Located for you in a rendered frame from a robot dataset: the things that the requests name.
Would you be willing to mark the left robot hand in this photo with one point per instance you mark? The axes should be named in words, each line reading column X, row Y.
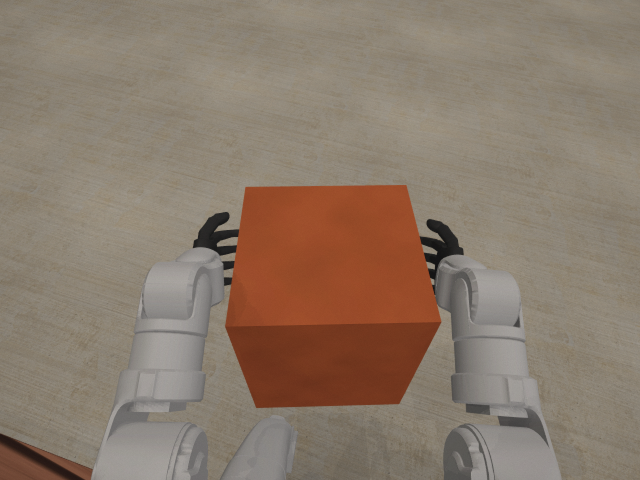
column 207, row 238

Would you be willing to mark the left robot forearm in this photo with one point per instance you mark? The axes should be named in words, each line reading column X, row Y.
column 165, row 365

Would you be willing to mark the right robot hand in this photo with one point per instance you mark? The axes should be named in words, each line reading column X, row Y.
column 450, row 247

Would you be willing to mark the left robot thigh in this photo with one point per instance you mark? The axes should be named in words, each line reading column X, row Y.
column 267, row 452

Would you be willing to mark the carton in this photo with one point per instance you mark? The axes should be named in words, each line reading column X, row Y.
column 331, row 301

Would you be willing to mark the right robot upper arm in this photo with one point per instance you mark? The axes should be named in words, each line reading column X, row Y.
column 493, row 452

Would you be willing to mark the left robot upper arm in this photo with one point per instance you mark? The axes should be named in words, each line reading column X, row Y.
column 147, row 450

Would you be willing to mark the right robot forearm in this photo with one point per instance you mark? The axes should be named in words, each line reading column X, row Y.
column 492, row 376

